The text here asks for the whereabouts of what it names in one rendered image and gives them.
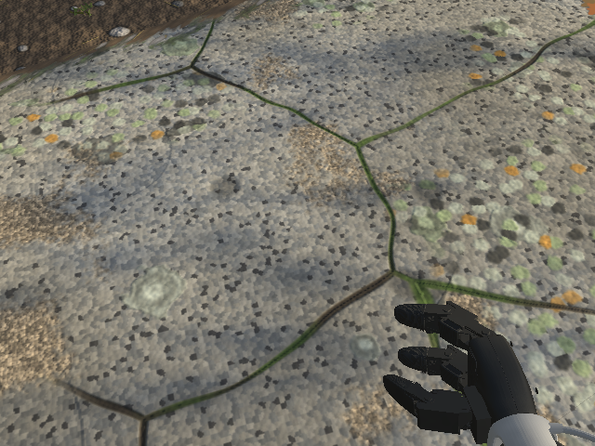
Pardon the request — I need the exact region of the robot right forearm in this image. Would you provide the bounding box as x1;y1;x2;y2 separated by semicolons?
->
487;413;564;446

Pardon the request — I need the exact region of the right robot hand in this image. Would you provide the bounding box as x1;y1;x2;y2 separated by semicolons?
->
383;301;538;444

